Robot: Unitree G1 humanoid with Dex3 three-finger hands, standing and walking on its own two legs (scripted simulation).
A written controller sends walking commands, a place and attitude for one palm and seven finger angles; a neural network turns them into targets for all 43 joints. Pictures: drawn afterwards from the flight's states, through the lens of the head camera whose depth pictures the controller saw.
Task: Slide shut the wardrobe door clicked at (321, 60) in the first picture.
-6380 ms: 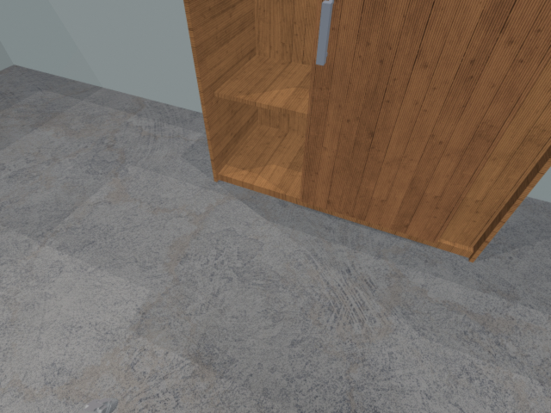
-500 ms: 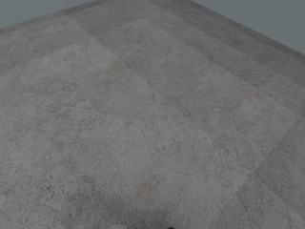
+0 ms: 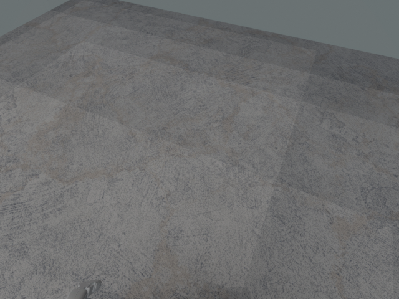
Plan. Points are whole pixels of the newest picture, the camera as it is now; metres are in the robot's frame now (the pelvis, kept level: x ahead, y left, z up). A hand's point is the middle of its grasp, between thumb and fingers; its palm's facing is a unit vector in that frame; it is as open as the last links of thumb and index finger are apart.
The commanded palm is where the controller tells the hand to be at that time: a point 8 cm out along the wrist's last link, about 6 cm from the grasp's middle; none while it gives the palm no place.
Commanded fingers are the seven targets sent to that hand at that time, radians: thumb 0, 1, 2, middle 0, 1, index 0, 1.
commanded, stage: turn to face it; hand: right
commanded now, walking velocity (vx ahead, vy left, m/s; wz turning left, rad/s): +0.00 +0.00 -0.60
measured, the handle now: out of the picture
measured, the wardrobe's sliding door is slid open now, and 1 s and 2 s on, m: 0.47 0.47 0.47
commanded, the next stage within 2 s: none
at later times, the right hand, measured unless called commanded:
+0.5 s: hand out of the picture +0.08 -0.22 -0.14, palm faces +0.25 +0.93 -0.27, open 7.4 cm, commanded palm none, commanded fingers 0.00 -0.90 -0.90 0.20 0.30 0.20 0.30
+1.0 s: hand out of the picture -0.12 -0.19 -0.17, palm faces +0.59 +0.77 -0.26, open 7.4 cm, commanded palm none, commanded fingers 0.00 -0.90 -0.90 0.20 0.30 0.20 0.30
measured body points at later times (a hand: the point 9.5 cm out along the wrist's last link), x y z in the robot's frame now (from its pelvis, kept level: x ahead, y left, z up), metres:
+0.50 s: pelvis +0.00 +0.01 +0.01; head +0.04 +0.01 +0.45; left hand +0.10 +0.25 -0.15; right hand +0.07 -0.27 -0.11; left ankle +0.03 +0.13 -0.72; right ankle +0.00 -0.11 -0.73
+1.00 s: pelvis -0.02 +0.00 +0.00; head +0.01 -0.04 +0.44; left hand +0.23 +0.16 -0.13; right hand -0.15 -0.23 -0.15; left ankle +0.03 +0.13 -0.73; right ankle -0.08 -0.09 -0.73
